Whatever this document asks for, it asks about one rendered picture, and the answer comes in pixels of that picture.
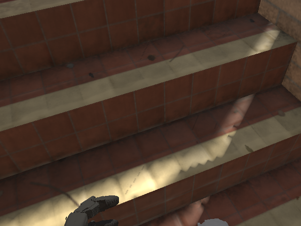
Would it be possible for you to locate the left robot hand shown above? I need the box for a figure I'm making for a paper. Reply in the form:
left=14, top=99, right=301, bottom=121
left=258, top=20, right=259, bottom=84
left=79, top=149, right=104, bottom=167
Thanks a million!
left=64, top=195, right=119, bottom=226

